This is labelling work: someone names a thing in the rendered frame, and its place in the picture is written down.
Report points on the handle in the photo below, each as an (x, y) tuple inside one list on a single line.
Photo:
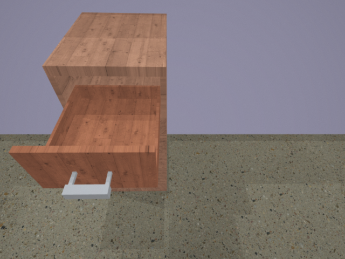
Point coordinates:
[(72, 191)]

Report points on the drawer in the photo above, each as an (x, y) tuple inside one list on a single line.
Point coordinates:
[(101, 128)]

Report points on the cabinet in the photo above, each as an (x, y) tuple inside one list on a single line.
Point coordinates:
[(115, 49)]

